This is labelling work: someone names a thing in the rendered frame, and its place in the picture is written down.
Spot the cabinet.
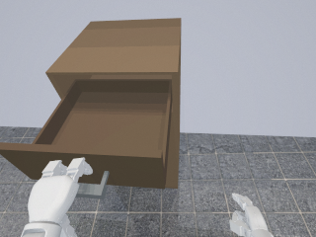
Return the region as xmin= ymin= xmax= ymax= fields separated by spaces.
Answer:
xmin=45 ymin=18 xmax=182 ymax=189

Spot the left robot forearm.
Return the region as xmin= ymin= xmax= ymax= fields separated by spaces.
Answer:
xmin=21 ymin=220 xmax=62 ymax=237

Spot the robot right hand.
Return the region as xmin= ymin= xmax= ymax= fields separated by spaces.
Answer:
xmin=229 ymin=193 xmax=269 ymax=237

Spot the handle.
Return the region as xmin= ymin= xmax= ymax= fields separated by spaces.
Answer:
xmin=76 ymin=171 xmax=110 ymax=199

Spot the drawer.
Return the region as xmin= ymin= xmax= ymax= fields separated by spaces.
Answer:
xmin=0 ymin=79 xmax=173 ymax=190

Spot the robot left hand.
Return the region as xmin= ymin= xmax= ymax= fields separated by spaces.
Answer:
xmin=28 ymin=157 xmax=93 ymax=237

